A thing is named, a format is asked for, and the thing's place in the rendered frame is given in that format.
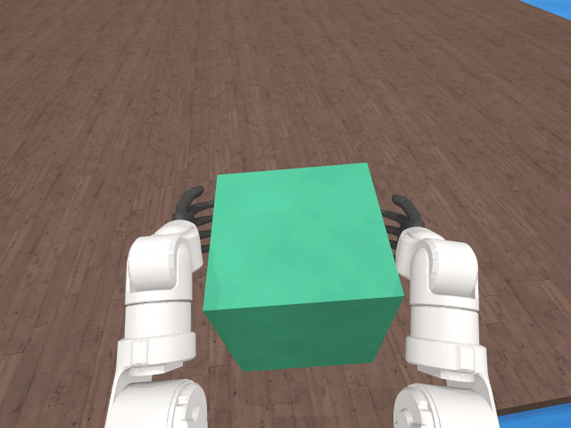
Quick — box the carton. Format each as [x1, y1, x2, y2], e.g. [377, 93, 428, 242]
[203, 162, 404, 372]

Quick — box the right robot hand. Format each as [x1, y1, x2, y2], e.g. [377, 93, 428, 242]
[381, 194, 425, 261]

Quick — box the robot right upper arm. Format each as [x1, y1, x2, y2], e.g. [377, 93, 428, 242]
[393, 383, 499, 428]

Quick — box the robot left forearm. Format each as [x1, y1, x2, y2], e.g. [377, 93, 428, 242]
[104, 220, 203, 428]

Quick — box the left robot hand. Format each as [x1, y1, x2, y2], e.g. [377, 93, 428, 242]
[172, 185, 214, 253]

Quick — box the robot right forearm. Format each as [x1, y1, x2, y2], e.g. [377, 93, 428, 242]
[395, 226, 500, 428]

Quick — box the robot left upper arm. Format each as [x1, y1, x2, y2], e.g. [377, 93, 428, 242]
[106, 379, 208, 428]

